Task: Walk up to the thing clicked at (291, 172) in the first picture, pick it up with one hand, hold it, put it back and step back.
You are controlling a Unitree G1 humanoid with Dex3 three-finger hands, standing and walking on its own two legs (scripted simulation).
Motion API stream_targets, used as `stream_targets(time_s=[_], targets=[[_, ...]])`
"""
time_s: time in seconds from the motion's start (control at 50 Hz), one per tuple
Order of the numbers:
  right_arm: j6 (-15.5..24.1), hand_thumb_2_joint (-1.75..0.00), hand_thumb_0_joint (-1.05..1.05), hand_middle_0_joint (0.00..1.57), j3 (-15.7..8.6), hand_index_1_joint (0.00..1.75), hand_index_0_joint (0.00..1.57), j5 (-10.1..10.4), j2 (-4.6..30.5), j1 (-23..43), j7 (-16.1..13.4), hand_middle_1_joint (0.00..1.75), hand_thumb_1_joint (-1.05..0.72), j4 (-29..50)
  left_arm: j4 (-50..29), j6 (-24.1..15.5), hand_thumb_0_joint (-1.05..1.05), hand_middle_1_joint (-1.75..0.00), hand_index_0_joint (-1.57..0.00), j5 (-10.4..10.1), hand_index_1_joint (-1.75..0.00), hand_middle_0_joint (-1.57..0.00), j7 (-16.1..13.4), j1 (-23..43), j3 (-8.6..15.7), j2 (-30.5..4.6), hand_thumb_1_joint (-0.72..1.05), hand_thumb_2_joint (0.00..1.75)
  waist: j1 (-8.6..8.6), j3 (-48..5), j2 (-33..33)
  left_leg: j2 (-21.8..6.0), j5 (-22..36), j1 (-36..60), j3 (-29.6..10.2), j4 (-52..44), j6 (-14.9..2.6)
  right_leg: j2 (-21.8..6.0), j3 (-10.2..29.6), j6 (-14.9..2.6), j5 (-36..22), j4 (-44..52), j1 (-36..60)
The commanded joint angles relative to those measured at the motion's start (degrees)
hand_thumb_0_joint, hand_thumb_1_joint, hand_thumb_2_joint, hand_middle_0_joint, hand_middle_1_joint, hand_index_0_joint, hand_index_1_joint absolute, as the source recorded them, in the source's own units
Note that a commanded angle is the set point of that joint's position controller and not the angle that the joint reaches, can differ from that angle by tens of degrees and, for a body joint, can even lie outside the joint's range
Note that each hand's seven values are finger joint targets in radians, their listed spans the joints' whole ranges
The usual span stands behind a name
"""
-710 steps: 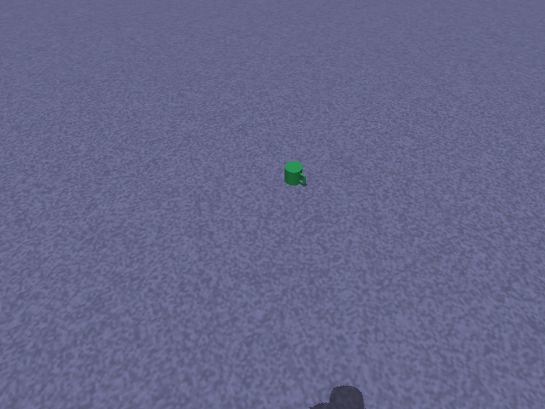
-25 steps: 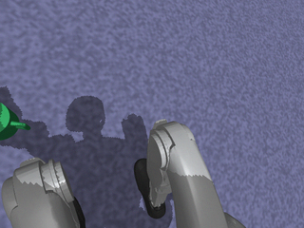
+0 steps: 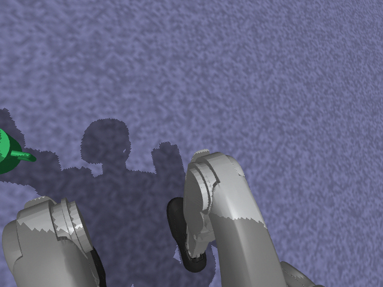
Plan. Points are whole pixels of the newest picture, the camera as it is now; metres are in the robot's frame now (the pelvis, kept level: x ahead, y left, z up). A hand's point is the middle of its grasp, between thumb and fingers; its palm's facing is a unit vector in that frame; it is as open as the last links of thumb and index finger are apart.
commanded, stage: close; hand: left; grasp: from above
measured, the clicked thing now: out of the picture +0.43 +0.28 -0.25
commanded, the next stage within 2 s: settle in 0.66 s
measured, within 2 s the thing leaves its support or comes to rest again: leaves its support in 1.20 s
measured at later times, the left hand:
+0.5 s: hand out of the picture +0.42 +0.30 -0.22, palm faces -0.45 -0.11 -0.89, open 12.1 cm
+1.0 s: hand out of the picture +0.43 +0.30 -0.22, palm faces -0.44 -0.12 -0.89, open 12.0 cm
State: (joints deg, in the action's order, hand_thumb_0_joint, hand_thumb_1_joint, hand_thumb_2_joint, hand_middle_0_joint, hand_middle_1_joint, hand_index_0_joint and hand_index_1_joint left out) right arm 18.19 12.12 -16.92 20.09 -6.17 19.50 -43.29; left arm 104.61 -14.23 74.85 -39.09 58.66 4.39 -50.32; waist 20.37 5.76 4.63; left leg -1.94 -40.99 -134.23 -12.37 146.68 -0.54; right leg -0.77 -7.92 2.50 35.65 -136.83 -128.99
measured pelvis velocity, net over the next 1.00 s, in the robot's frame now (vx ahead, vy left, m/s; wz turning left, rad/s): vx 0.00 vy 0.00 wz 0.01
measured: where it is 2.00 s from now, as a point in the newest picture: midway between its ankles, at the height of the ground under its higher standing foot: (146, 271)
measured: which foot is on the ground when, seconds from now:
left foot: down 0.00-1.00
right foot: down 0.00-1.00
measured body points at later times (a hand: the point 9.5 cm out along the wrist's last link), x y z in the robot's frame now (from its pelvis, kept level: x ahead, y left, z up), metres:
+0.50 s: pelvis +0.00 +0.00 +0.00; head +0.25 +0.10 +0.36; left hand +0.44 +0.30 -0.17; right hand +0.05 -0.26 -0.07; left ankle +0.07 +0.12 -0.26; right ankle +0.12 -0.12 -0.26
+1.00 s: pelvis +0.00 +0.00 +0.00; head +0.25 +0.10 +0.36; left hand +0.45 +0.30 -0.16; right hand +0.05 -0.26 -0.06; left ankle +0.07 +0.12 -0.26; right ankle +0.12 -0.12 -0.26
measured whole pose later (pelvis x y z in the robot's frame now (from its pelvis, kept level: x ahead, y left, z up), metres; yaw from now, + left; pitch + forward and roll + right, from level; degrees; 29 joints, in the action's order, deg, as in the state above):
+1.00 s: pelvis +0.00 +0.00 +0.00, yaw +0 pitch +28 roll -12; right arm 16.9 11.3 -16.9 20.1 -6.9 18.4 -42.0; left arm 102.4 -14.2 76.0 -38.5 57.9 6.8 -50.1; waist 20.2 5.6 4.2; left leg -1.7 -40.7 -134.2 -11.9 145.7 -0.4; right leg -0.9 -7.6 2.4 35.7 -136.3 -129.2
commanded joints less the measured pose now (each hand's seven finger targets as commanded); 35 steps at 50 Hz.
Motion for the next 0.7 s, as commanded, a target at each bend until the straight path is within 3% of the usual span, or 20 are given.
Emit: stream_targets(time_s=[0.0,0.08,0.16,0.26,0.42,0.46,0.5,0.68], targets=[[0.07,-0.9,0.0,0.2,-4.68,0.3,0.2,0.34,17.38,-10.65,-0.33,0.3,-0.9,-0.21,-6.08,0.24,0.0,-0.91,-0.35,-0.75,-0.9,-0.34,-2.66,14.65,0.81,-9.31,-0.15,0.84,3.74,-31.2,-19.86,0.95,6.97,22.67,5.08,-15.57,-0.48,3.57,-6.39,-3.11,-8.44,12.5,17.85],[0.15,-0.9,0.0,0.2,-4.58,0.3,0.2,0.1,17.68,-10.4,-0.17,0.3,-0.9,0.35,-5.7,0.22,0.0,-0.95,-0.38,-0.37,-0.94,-0.37,-2.54,14.76,1.18,-9.81,-0.1,0.87,3.72,-30.3,-21.59,0.87,6.07,23.37,4.83,-16.33,-0.26,3.55,-6.6,-3.08,-7.7,12.11,16.87],[0.24,-0.9,0.0,0.2,-4.46,0.3,0.2,0.19,17.17,-9.85,-0.16,0.3,-0.9,0.33,-6.22,0.27,0.0,-0.94,-0.4,-0.88,-0.93,-0.39,-2.22,14.89,-0.14,-8.17,-0.08,0.86,3.96,-30.07,-20.54,0.87,5.58,22.55,4.82,-16.11,-0.31,3.51,-6.56,-3.1,-7.21,12.19,16.85],[0.09,-0.9,0.0,0.2,-4.41,0.3,0.2,0.31,16.99,-10.33,-0.68,0.3,-0.9,0.48,-6.08,0.24,0.0,-0.92,-0.44,-1.06,-0.91,-0.43,-1.95,14.64,0.23,-9.27,-0.04,0.85,3.94,-29.8,-19.73,1.07,4.22,21.47,5.62,-15.61,-0.54,3.38,-5.82,-3.15,-5.98,13.29,17.74],[-0.33,-0.9,0.0,0.2,-4.13,0.3,0.2,0.36,16.99,-10.24,-1.03,0.3,-0.9,0.73,-4.9,-0.01,0.0,-0.94,-0.49,-1.2,-0.93,-0.48,-2.01,13.71,0.41,-9.42,0.04,0.88,3.91,-29.62,-18.68,0.93,4.65,20.84,5.34,-15.79,-0.47,3.7,-5.89,-3.27,-6.41,13.02,18.16],[-0.38,-0.9,0.0,0.2,-4.31,0.3,0.2,0.27,16.95,-10.51,-1.22,0.3,-0.9,0.8,-6.07,0.01,0.0,-0.94,-0.49,-0.96,-0.93,-0.48,-2.23,13.36,1.17,-10.34,0.05,0.89,3.04,-31.03,-18.78,0.94,5.49,21.3,5.52,-15.84,-0.63,3.84,-6.05,-3.24,-6.86,13.63,18.42],[-0.46,-0.9,0.0,0.2,-5.09,0.3,0.2,0.31,17.76,-10.3,-1.54,0.3,-0.9,0.59,-6.08,0.03,0.0,-0.92,-0.51,-1.15,-0.91,-0.5,-2.04,13.77,0.37,-9.76,0.07,0.87,3.39,-30.52,-20.03,0.92,4.32,21.23,5.65,-16.07,-0.53,3.92,-5.65,-3.39,-5.94,13.55,17.94],[-0.77,-0.9,0.0,0.2,-4.47,0.3,0.2,0.24,17.08,-10.5,-1.53,0.3,-0.9,0.92,-6.77,0.01,0.0,-0.91,-0.59,-0.69,-0.9,-0.59,-2.19,13.39,0.7,-10.24,0.17,0.9,3.19,-30.67,-18.82,1.0,5.7,21.55,5.46,-15.89,-0.53,3.6,-5.93,-3.21,-7.1,13.28,18.0]])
